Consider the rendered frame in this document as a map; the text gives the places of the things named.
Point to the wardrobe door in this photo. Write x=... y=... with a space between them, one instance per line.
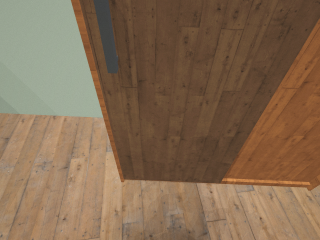
x=284 y=145
x=193 y=79

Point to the handle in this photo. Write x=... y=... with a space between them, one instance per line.
x=103 y=15

